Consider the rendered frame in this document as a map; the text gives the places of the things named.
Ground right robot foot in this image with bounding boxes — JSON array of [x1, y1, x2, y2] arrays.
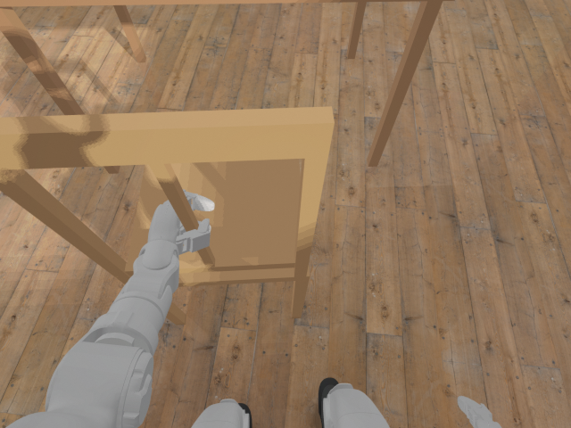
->
[[319, 377, 338, 428]]

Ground left robot upper arm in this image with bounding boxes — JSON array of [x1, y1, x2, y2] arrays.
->
[[5, 342, 153, 428]]

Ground right robot hand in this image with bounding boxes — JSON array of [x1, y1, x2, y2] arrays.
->
[[458, 396, 501, 428]]

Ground left robot forearm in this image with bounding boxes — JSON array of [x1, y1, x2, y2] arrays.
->
[[46, 240, 179, 411]]

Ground table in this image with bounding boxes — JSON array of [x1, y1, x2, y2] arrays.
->
[[0, 0, 455, 174]]

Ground chair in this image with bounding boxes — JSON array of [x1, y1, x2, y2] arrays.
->
[[0, 106, 335, 325]]

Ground left robot thigh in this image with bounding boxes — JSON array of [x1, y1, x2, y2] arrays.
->
[[191, 402, 250, 428]]

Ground left robot hand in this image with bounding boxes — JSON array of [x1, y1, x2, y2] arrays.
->
[[148, 189, 215, 255]]

